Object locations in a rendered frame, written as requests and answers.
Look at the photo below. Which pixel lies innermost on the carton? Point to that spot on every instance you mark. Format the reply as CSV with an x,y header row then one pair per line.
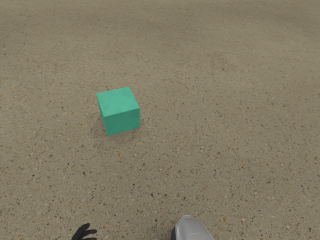
x,y
119,110

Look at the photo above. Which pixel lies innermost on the right robot shin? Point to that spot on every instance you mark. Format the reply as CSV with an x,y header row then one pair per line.
x,y
186,216

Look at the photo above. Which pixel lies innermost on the right robot thigh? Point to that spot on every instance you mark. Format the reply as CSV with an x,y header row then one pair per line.
x,y
191,229

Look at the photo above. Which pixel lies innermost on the left robot hand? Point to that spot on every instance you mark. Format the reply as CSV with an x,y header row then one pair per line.
x,y
82,232

